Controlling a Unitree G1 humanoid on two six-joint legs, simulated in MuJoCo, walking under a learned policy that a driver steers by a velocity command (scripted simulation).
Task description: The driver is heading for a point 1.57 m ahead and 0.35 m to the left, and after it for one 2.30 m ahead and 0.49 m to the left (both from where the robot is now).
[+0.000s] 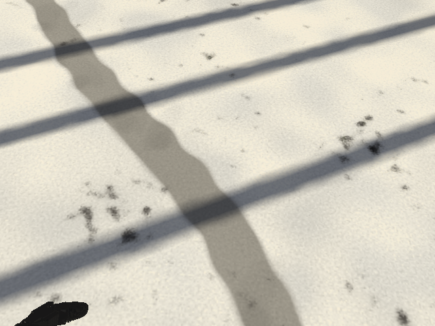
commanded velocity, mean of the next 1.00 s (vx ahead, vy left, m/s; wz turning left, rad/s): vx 0.50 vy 0.00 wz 0.53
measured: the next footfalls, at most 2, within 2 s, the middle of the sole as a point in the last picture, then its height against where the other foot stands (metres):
right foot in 0.18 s outside the picture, level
left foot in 0.70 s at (138, 323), level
